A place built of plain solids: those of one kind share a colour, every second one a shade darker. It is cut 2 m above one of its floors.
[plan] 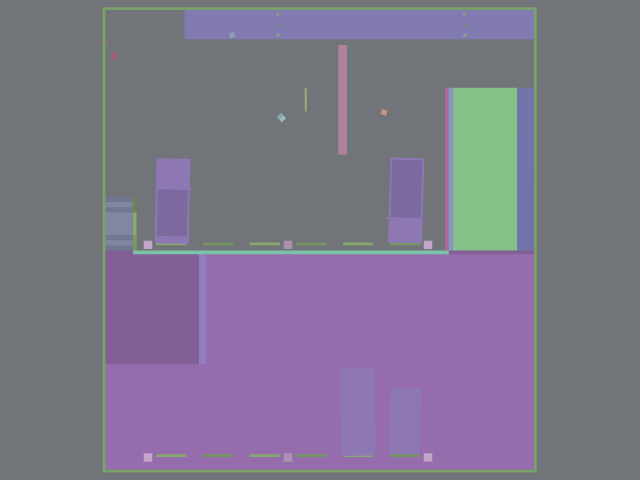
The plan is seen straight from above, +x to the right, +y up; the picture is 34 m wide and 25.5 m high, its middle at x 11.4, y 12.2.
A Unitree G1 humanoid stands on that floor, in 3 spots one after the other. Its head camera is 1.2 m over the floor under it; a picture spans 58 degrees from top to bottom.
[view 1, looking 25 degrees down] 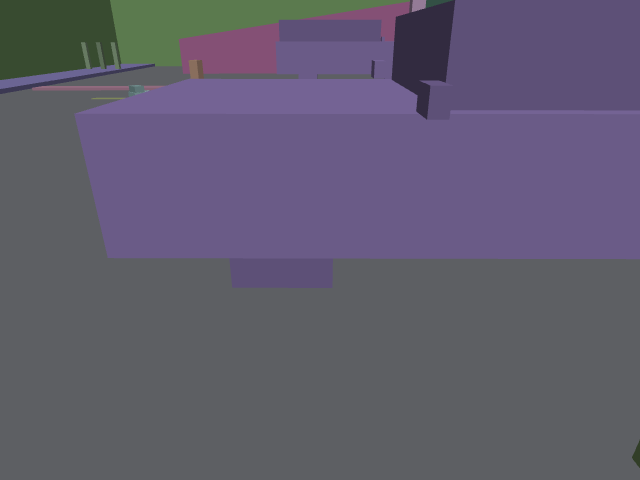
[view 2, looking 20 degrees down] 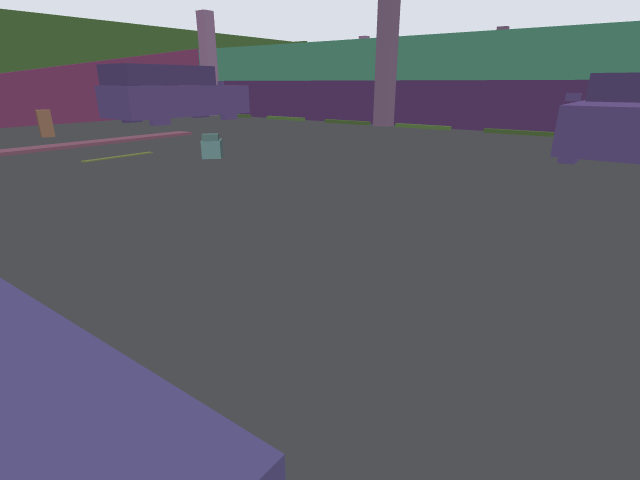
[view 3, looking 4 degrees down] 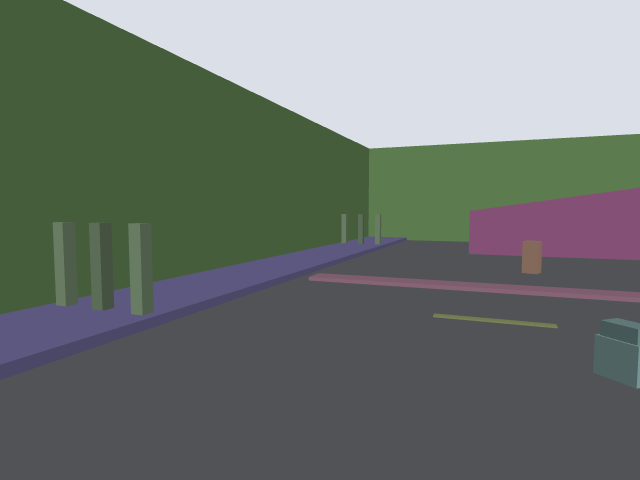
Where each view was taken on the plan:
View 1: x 0.73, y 15.50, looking -1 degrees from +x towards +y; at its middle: car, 2.16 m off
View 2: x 3.50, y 23.64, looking -54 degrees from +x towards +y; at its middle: ground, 3.51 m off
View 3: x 5.68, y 19.65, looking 22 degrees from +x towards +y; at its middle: wall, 12.77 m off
